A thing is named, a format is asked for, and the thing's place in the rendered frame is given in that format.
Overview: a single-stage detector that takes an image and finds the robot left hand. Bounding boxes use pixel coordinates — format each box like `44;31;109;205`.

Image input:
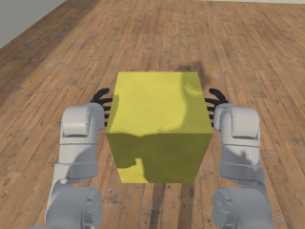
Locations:
91;88;113;127

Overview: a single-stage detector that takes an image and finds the left robot forearm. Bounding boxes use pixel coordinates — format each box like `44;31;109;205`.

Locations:
45;102;105;223

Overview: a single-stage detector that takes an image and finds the carton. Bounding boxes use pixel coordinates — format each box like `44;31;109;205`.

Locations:
105;72;214;183

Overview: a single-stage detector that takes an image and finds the right robot forearm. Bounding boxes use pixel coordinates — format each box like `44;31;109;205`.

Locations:
213;103;273;222

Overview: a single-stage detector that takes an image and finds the robot right upper arm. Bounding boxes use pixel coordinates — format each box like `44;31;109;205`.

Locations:
212;187;274;229

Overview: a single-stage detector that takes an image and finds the robot left upper arm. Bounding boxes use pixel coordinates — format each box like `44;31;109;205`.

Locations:
26;186;103;229

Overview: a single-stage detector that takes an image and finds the robot right hand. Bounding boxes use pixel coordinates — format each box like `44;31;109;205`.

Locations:
204;88;229;127

